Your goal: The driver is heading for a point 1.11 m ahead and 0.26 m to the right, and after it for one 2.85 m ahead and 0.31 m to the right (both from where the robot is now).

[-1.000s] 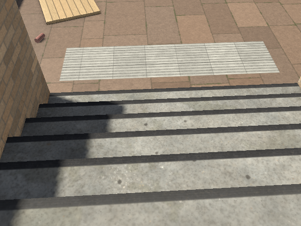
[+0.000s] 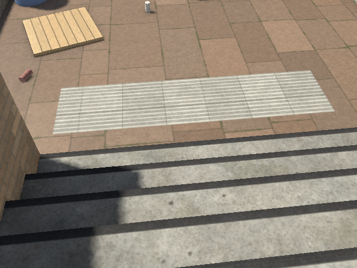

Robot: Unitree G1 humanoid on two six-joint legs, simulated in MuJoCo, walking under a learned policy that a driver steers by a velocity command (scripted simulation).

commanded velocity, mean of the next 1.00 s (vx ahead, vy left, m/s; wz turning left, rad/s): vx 0.50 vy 0.00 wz -0.11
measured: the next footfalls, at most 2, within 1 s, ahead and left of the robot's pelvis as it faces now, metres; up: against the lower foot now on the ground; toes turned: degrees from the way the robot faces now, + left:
left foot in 0.62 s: +0.45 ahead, +0.14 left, -0.17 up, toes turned +3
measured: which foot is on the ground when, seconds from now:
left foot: down 0.00-0.04, up 0.06-0.60, down 0.62-1.00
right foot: down 0.00-0.64, up 0.66-1.00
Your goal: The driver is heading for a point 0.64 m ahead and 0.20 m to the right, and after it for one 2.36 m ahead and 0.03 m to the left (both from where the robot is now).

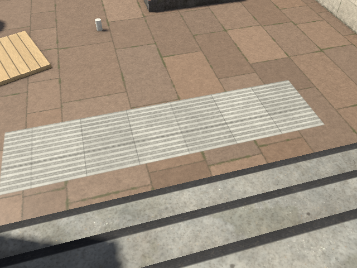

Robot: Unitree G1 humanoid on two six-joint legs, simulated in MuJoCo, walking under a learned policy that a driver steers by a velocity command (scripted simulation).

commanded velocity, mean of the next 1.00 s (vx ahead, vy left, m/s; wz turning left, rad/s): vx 0.43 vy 0.00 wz -0.39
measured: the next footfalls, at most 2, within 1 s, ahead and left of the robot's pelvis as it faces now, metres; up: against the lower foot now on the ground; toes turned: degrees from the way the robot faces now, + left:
right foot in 0.22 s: +0.28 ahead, -0.16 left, -0.17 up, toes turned -14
left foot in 0.66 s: +0.56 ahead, +0.02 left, -0.33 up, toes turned -23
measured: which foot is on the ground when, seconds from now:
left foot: down 0.00-0.24, up 0.26-0.64, down 0.66-1.00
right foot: up 0.00-0.20, down 0.22-0.66, up 0.68-1.00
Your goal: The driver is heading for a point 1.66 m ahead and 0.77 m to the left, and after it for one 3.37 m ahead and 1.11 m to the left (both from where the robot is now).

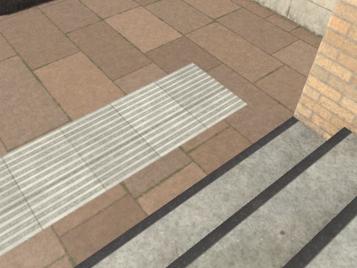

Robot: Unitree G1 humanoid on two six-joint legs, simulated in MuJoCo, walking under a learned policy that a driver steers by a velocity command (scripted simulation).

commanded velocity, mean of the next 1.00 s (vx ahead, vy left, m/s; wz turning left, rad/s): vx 0.08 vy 0.00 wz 0.49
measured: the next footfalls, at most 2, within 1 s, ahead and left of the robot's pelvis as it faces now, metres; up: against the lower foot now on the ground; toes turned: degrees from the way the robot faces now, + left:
right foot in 0.06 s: +0.14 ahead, -0.11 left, +0.00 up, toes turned -1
left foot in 0.52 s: +0.01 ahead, +0.12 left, +0.00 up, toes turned +23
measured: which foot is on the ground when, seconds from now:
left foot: down 0.00-0.08, up 0.10-0.50, down 0.52-1.00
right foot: up 0.00-0.04, down 0.06-0.52, up 0.54-1.00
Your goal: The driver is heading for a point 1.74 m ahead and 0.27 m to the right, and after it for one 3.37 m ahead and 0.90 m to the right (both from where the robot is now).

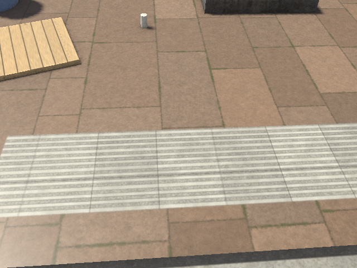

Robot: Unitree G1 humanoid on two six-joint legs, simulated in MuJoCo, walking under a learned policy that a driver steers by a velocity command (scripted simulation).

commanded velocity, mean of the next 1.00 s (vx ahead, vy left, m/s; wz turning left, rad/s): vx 0.46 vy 0.00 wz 0.07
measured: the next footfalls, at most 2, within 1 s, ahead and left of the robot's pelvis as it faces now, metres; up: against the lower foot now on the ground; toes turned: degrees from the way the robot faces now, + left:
right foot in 0.16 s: +0.03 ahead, -0.16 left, +0.00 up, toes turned +0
left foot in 0.50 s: +0.29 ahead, +0.05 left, -0.17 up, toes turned +3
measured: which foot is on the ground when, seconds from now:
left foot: down 0.00-0.18, up 0.20-0.48, down 0.50-1.00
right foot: up 0.00-0.14, down 0.16-0.50, up 0.52-0.98, down 1.00-1.00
